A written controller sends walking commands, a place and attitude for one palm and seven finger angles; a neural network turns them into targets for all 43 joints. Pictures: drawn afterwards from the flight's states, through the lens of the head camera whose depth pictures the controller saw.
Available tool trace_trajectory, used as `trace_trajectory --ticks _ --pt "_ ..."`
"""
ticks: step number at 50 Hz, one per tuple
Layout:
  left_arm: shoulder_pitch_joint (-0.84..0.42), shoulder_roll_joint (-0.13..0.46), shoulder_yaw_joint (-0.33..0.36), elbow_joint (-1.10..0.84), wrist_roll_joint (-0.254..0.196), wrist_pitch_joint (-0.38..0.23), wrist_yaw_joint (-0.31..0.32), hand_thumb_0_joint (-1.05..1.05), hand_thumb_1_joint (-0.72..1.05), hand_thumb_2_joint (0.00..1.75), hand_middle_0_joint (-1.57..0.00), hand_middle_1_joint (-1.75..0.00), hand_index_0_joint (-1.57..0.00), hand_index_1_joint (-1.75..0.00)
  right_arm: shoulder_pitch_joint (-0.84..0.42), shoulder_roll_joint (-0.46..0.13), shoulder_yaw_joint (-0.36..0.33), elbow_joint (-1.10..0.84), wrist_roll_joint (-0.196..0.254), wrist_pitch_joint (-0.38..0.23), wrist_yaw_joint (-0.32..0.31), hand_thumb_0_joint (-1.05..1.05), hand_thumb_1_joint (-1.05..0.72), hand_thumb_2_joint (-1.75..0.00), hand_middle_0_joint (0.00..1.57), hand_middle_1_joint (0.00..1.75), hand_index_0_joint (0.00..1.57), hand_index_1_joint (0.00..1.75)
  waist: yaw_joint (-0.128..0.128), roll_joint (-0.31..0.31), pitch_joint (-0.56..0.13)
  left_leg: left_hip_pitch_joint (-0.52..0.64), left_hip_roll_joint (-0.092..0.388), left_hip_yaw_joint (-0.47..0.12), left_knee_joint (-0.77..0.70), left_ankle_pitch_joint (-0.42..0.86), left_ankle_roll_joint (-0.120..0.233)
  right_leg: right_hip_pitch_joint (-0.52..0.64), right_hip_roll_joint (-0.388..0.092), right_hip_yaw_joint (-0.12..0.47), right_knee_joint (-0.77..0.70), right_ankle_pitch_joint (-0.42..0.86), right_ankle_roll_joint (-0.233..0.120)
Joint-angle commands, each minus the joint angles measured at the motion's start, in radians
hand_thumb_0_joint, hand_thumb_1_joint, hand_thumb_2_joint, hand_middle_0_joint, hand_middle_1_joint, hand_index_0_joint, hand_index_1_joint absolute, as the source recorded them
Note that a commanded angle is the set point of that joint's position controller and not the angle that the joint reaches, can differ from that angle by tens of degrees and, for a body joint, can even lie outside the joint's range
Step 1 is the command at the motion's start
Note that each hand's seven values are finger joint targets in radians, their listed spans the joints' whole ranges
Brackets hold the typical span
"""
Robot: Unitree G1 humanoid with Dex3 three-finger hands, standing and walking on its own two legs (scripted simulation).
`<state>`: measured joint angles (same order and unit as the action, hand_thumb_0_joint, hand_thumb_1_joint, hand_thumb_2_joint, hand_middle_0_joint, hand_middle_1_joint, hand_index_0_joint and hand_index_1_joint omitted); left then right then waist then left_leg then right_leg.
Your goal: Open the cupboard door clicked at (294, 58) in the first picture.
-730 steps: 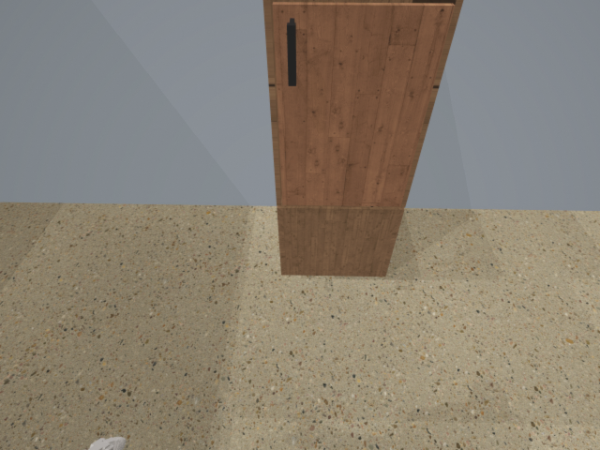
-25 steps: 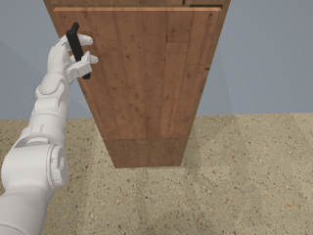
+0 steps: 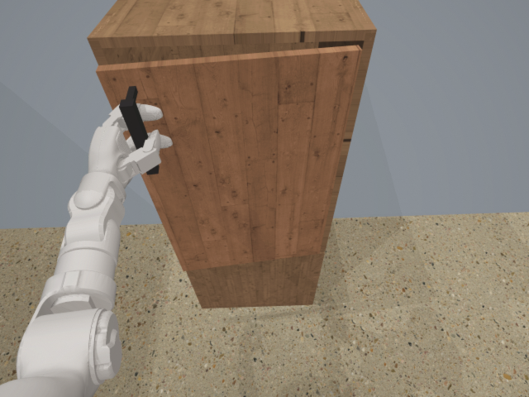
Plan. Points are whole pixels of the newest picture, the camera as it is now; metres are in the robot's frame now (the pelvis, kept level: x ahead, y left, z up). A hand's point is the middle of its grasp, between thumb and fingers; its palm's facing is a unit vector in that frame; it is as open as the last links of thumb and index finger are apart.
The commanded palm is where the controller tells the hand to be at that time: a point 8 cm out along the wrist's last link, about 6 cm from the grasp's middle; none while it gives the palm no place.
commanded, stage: pull the door open along its arc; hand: left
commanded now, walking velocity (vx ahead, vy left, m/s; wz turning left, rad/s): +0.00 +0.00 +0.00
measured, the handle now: (142, 132) +0.49 +0.19 +0.16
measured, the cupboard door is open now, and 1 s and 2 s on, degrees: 6 40 43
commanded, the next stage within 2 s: open thumb and fingers to let go in 0.66 s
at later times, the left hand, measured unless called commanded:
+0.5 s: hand (200, 226) +0.29 +0.07 +0.17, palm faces +0.39 -0.92 +0.04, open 5.7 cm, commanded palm +0.22 +0.10 +0.16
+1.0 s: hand (220, 246) +0.27 +0.05 +0.17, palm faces +0.34 -0.94 +0.02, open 7.0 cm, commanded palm +0.21 +0.09 +0.16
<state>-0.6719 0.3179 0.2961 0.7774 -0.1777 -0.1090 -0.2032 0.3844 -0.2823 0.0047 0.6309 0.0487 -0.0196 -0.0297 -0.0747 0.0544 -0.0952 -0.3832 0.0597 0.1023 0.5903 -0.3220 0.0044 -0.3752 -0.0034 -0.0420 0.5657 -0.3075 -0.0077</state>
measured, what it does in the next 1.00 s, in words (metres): stands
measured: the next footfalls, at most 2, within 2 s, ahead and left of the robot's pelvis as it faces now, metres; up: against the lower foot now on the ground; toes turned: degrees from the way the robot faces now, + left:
none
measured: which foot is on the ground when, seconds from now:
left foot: down 0.00-1.00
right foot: down 0.00-1.00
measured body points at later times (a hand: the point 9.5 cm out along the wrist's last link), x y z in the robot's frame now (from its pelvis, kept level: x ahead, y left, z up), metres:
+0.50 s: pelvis +0.00 -0.02 +0.01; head -0.04 -0.05 +0.45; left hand +0.27 +0.12 +0.17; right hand +0.24 -0.19 -0.06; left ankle -0.02 +0.11 -0.73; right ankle -0.02 -0.12 -0.73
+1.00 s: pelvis -0.02 -0.03 +0.01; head -0.05 -0.06 +0.45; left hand +0.24 +0.10 +0.17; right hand +0.20 -0.22 -0.08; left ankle -0.02 +0.11 -0.73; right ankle -0.02 -0.12 -0.73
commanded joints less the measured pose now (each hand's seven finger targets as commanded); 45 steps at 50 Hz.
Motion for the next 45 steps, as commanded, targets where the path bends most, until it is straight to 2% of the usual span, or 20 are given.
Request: trace_trajectory --ticks 1,4,5,6,7,10,12,14,15,18,20,25,26,28,32,37,38,39,42,45 --pt "-0.167 0.171 0.014 -0.414 -0.041 -0.007 0.002 0.0 0.9 0.9 -0.4 -1.35 -0.4 -1.35 -0.099 -0.116 -0.041 -0.17 0.016 -0.048 -0.004 0.0 -0.9 -0.9 0.2 0.3 0.2 0.3 0.085 -0.078 -0.303 0.174 -0.049 -0.042 -0.05 0.457 0.038 0.239 0.023 -0.007 -0.032 0.571 -0.011" --pt "-0.047 0.108 -0.019 -0.575 -0.047 0.044 0.018 0.0 0.9 0.9 -0.4 -1.35 -0.4 -1.35 -0.156 -0.099 -0.036 -0.196 0.019 -0.052 -0.001 0.0 -0.9 -0.9 0.2 0.3 0.2 0.3 0.101 -0.067 -0.28 0.209 -0.05 -0.039 -0.067 0.465 0.036 0.253 0.017 -0.009 -0.044 0.581 -0.011" --pt "-0.041 0.089 0.103 -0.667 -0.099 0.07 0.161 0.0 0.9 0.9 -0.4 -1.35 -0.4 -1.35 -0.201 -0.064 -0.034 -0.203 0.019 -0.062 0.003 0.0 -0.9 -0.9 0.2 0.3 0.2 0.3 0.174 -0.09 -0.269 0.176 -0.053 -0.045 -0.071 0.452 0.024 0.269 0.019 -0.023 -0.064 0.52 -0.008" --pt "0.017 -0.032 0.001 -0.721 -0.08 0.095 0.228 0.0 0.9 0.9 -0.4 -1.35 -0.4 -1.35 -0.229 -0.054 -0.027 -0.196 0.012 -0.07 0.014 0.0 -0.9 -0.9 0.2 0.3 0.2 0.3 0.149 -0.062 -0.238 0.198 -0.051 -0.039 -0.084 0.436 0.017 0.252 0.019 -0.024 -0.07 0.503 -0.008" --pt "0.079 -0.08 -0.022 -0.77 -0.079 0.114 0.271 0.0 0.9 0.9 -0.4 -1.35 -0.4 -1.35 -0.238 -0.052 -0.027 -0.193 0.012 -0.074 0.021 0.0 -0.9 -0.9 0.2 0.3 0.2 0.3 0.146 -0.091 -0.217 0.205 -0.045 -0.046 -0.091 0.434 0.011 0.239 0.02 -0.035 -0.074 0.487 -0.008" --pt "0.147 -0.126 -0.084 -0.911 -0.005 0.177 0.404 0.0 0.9 0.9 -0.4 -1.35 -0.4 -1.35 -0.279 -0.045 -0.026 -0.187 -0.008 -0.059 0.029 0.0 -0.9 -0.9 0.2 0.3 0.2 0.3 0.142 -0.104 -0.2 0.227 -0.043 -0.046 -0.095 0.431 0.01 0.256 0.011 -0.029 -0.077 0.467 -0.006" --pt "0.146 -0.203 -0.181 -1.018 0.057 0.231 0.478 0.0 0.9 0.9 -0.4 -1.35 -0.4 -1.35 -0.31 -0.028 -0.019 -0.192 -0.019 -0.044 0.034 0.0 -0.9 -0.9 0.2 0.3 0.2 0.3 0.127 -0.047 -0.187 0.25 -0.044 -0.046 -0.103 0.402 0.008 0.239 0.005 -0.023 -0.086 0.432 -0.006" --pt "0.168 -0.269 -0.256 -1.092 0.105 0.287 0.549 0.0 0.9 0.9 -0.4 -1.35 -0.4 -1.35 -0.335 -0.013 -0.015 -0.192 -0.032 -0.026 0.035 0.0 -0.9 -0.9 0.2 0.3 0.2 0.3 0.118 -0.039 -0.177 0.269 -0.045 -0.054 -0.104 0.39 0.007 0.239 0.002 -0.024 -0.098 0.408 -0.01" --pt "0.207 -0.278 -0.259 -1.087 0.116 0.313 0.585 0.0 0.9 0.9 -0.4 -1.35 -0.4 -1.35 -0.349 -0.013 -0.017 -0.189 -0.04 -0.015 0.032 0.0 -0.9 -0.9 0.2 0.3 0.2 0.3 0.116 -0.106 -0.156 0.262 -0.042 -0.063 -0.101 0.372 0.009 0.248 0.001 -0.026 -0.114 0.392 -0.008" --pt "0.26 -0.379 -0.349 -1.164 0.155 0.377 0.674 0.0 0.9 0.9 -0.4 -1.35 -0.4 -1.35 -0.396 0.008 -0.011 -0.185 -0.053 0.009 0.037 0.0 -0.9 -0.9 0.2 0.3 0.2 0.3 0.116 -0.13 -0.153 0.279 -0.048 -0.071 -0.103 0.361 0.006 0.264 -0.008 -0.025 -0.137 0.377 -0.012" --pt "0.295 -0.431 -0.418 -1.177 0.179 0.398 0.695 0.0 0.9 0.9 -0.4 -1.35 -0.4 -1.35 -0.411 0.009 -0.01 -0.177 -0.062 0.024 0.038 0.0 -0.9 -0.9 0.2 0.3 0.2 0.3 0.106 -0.161 -0.131 0.289 -0.047 -0.08 -0.093 0.358 0.008 0.253 -0.011 -0.023 -0.149 0.38 -0.012" --pt "0.414 -0.5 -0.538 -1.272 0.238 0.4 0.703 0.0 0.9 0.9 -0.4 -1.35 -0.4 -1.35 -0.438 0.03 -0.005 -0.183 -0.072 0.053 0.054 0.0 -0.9 -0.9 0.2 0.3 0.2 0.3 0.113 -0.116 -0.112 0.298 -0.05 -0.092 -0.081 0.372 0.007 0.247 -0.016 -0.01 -0.14 0.399 -0.022" --pt "0.451 -0.52 -0.564 -1.298 0.232 0.4 0.697 0.0 0.9 0.9 -0.4 -1.35 -0.4 -1.35 -0.447 0.037 -0.002 -0.191 -0.068 0.058 0.059 0.0 -0.9 -0.9 0.2 0.3 0.2 0.3 0.115 -0.091 -0.112 0.297 -0.051 -0.093 -0.082 0.369 0.006 0.25 -0.018 -0.01 -0.137 0.399 -0.024" --pt "0.511 -0.531 -0.588 -1.343 0.217 0.4 0.687 0.0 0.9 0.9 -0.4 -1.35 -0.4 -1.35 -0.46 0.042 0.002 -0.201 -0.066 0.064 0.065 0.0 -0.9 -0.9 0.2 0.3 0.2 0.3 0.116 -0.102 -0.109 0.291 -0.053 -0.094 -0.076 0.368 0.007 0.26 -0.019 -0.009 -0.139 0.413 -0.022" --pt "0.664 -0.488 -0.567 -1.429 0.19 0.398 0.671 0.0 0.9 0.9 -0.4 -1.35 -0.4 -1.35 -0.485 0.049 0.011 -0.223 -0.066 0.074 0.068 0.0 -0.9 -0.9 0.2 0.3 0.2 0.3 0.141 -0.105 -0.101 0.273 -0.058 -0.089 -0.077 0.339 0.008 0.271 -0.021 -0.005 -0.151 0.388 -0.017" --pt "0.503 -0.458 -0.52 -1.346 0.188 0.393 0.712 0.0 0.9 0.9 -0.4 -1.35 -0.4 -1.35 -0.516 0.052 0.021 -0.19 -0.07 0.063 0.052 0.0 -0.9 -0.9 0.2 0.3 0.2 0.3 0.134 -0.169 -0.021 0.26 -0.068 -0.094 -0.072 0.25 0.014 0.197 -0.03 0.023 -0.225 0.182 -0.011" --pt "0.412 -0.441 -0.498 -1.304 0.187 0.391 0.724 0.0 0.9 0.9 -0.4 -1.35 -0.4 -1.35 -0.514 0.051 0.024 -0.174 -0.069 0.06 0.043 0.0 -0.9 -0.9 0.2 0.3 0.2 0.3 0.125 -0.182 -0.007 0.257 -0.073 -0.094 -0.071 0.228 0.017 0.18 -0.036 0.037 -0.247 0.135 -0.007" --pt "0.415 -0.429 -0.476 -1.28 0.187 0.388 0.731 0.0 0.83 0.87 -0.4 -1.34 -0.4 -1.34 -0.516 0.054 0.02 -0.173 -0.07 0.055 0.037 0.0 -0.9 -0.9 0.2 0.3 0.2 0.3 0.135 -0.203 -0.013 0.257 -0.075 -0.093 -0.07 0.216 0.017 0.189 -0.043 0.051 -0.266 0.103 -0.004" --pt "0.405 -0.444 -0.483 -1.247 0.195 0.38 0.738 0.0 0.62 0.78 -0.38 -1.32 -0.38 -1.32 -0.519 0.055 0.018 -0.162 -0.07 0.052 0.034 0.0 -0.9 -0.9 0.2 0.3 0.2 0.3 0.144 -0.148 -0.023 0.266 -0.075 -0.093 -0.085 0.208 0.015 0.193 -0.046 0.051 -0.269 0.066 -0.013" --pt "0.403 -0.455 -0.496 -1.246 0.207 0.371 0.732 0.0 0.41 0.69 -0.36 -1.3 -0.36 -1.3 -0.497 0.053 0.013 -0.164 -0.071 0.05 0.034 0.0 -0.9 -0.9 0.2 0.3 0.2 0.3 0.146 -0.135 -0.071 0.283 -0.074 -0.095 -0.099 0.243 0.015 0.234 -0.04 0.038 -0.243 0.134 -0.017"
